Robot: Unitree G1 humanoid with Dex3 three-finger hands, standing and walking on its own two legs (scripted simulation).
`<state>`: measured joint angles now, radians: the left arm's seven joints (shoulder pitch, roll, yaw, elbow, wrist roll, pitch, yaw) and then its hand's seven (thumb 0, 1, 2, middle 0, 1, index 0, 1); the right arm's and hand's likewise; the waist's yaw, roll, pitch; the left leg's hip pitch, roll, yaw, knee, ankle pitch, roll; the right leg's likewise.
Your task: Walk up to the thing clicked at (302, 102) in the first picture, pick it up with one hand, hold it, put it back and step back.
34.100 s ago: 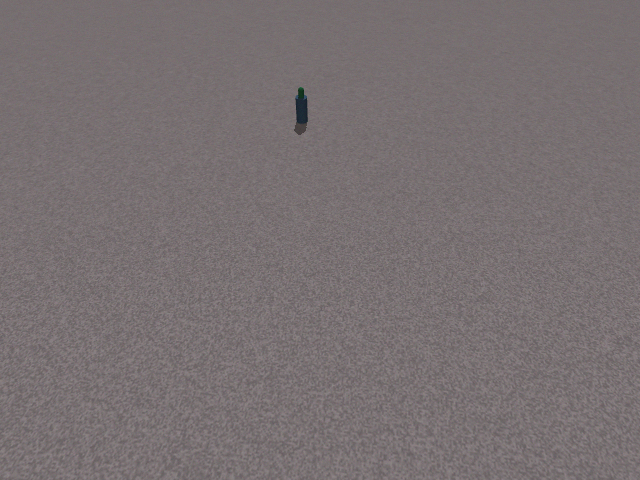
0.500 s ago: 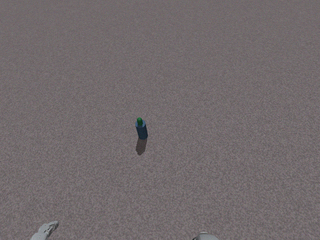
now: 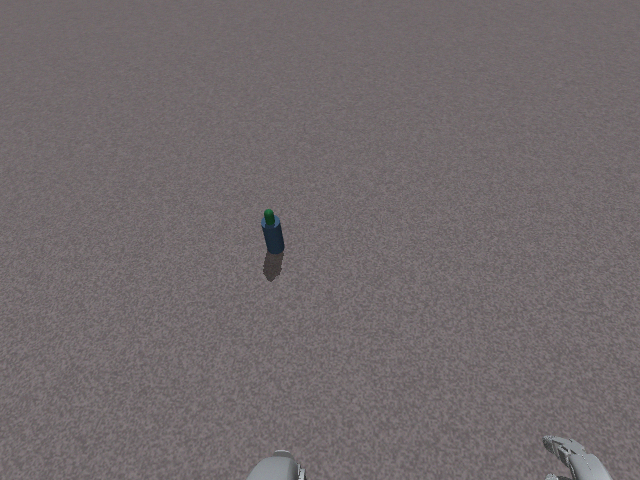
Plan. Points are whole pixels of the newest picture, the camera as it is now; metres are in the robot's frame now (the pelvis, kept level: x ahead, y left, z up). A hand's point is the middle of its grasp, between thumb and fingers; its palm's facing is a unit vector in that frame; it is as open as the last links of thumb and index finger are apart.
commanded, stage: step back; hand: left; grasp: from the side
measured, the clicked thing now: (272, 230) +1.02 +0.24 -0.65
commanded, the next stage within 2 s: stand in 1.14 s
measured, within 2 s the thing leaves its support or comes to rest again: neither
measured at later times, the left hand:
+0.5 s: hand out of the picture -0.01 +0.27 -0.13, palm faces +0.05 -0.94 -0.35, open 7.4 cm
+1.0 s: hand out of the picture +0.05 +0.26 -0.15, palm faces +0.10 -0.93 -0.36, open 7.4 cm
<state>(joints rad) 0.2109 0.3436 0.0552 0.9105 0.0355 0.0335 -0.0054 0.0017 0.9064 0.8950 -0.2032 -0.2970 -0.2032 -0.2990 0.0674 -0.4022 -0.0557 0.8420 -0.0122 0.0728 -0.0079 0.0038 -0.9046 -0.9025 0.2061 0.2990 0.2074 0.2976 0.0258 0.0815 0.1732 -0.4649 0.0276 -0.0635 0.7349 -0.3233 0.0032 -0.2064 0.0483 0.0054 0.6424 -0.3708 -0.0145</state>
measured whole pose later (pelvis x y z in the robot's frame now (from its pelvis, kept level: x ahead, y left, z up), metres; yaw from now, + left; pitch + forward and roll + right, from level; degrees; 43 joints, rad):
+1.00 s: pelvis +0.00 -0.01 +0.01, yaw +4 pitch -2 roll +0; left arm 0.17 0.37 0.04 0.99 0.00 0.00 0.00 0.00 0.91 0.90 -0.20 -0.30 -0.20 -0.30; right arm 0.13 -0.33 -0.03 1.00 -0.02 -0.01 0.00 0.01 -0.91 -0.90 0.21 0.30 0.21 0.30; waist 0.04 -0.01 0.10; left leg -0.30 0.01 0.01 0.60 -0.26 0.00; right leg -0.22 -0.03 -0.02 0.61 -0.36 0.00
